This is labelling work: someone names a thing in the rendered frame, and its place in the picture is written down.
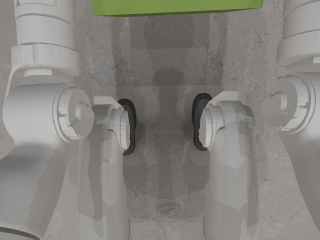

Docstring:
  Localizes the robot right forearm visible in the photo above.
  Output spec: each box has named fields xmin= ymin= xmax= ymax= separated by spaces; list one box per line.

xmin=276 ymin=0 xmax=320 ymax=73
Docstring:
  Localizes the carton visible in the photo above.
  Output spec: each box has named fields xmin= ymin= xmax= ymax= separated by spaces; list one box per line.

xmin=91 ymin=0 xmax=264 ymax=17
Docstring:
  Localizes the robot left upper arm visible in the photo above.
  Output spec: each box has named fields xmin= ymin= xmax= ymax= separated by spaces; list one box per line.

xmin=0 ymin=83 xmax=95 ymax=240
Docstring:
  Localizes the robot right upper arm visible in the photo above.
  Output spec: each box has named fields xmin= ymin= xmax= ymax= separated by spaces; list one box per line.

xmin=261 ymin=71 xmax=320 ymax=231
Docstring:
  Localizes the robot left thigh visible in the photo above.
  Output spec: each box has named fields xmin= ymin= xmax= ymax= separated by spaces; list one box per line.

xmin=76 ymin=104 xmax=132 ymax=240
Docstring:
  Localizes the right robot foot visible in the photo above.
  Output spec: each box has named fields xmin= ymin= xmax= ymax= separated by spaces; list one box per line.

xmin=192 ymin=93 xmax=213 ymax=151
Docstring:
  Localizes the robot left forearm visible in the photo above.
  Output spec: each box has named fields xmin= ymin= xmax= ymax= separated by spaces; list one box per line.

xmin=2 ymin=0 xmax=81 ymax=124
